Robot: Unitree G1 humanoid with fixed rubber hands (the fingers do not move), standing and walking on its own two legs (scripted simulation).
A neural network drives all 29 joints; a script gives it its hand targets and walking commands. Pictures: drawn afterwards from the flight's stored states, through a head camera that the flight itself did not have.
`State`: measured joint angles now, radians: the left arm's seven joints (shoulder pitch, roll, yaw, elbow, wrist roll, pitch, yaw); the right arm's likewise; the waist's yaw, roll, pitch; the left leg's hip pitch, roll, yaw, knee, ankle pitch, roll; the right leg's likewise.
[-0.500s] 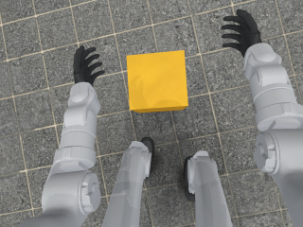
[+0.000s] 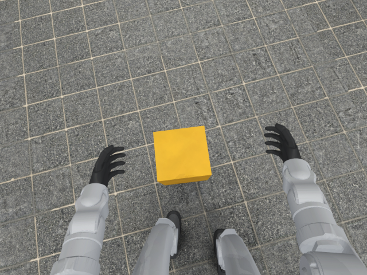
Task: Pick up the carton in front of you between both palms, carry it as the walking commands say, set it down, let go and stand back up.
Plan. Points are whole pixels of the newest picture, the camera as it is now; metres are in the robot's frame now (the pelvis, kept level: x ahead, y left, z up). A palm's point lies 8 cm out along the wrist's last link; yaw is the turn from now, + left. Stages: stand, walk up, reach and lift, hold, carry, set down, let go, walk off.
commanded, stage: let go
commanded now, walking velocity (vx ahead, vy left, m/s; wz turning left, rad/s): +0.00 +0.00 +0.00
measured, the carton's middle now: (182, 158) +0.45 +0.07 -0.58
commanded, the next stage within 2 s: stand in 0.96 s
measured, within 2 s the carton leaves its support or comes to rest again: neither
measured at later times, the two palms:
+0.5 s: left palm (58, 244) +0.19 +0.24 +0.00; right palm (337, 223) +0.24 -0.22 +0.00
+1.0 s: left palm (46, 232) +0.21 +0.25 +0.02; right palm (352, 246) +0.21 -0.24 +0.00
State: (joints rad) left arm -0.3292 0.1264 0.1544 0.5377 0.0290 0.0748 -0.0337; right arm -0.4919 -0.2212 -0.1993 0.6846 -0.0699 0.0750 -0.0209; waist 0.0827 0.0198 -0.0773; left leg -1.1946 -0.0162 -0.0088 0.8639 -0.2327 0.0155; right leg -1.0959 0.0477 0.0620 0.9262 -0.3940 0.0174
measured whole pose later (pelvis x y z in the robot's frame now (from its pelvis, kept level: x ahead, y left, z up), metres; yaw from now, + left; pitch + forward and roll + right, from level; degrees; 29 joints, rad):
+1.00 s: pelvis +0.04 -0.01 +0.07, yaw +2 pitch -4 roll +0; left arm 0.17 0.26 0.08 0.39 0.05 0.18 0.00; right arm 0.20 -0.20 -0.04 0.55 -0.03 0.06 0.02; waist 0.02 -0.01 0.06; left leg -0.21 -0.02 -0.04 0.48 -0.20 0.00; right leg -0.08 0.03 0.05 0.47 -0.33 -0.01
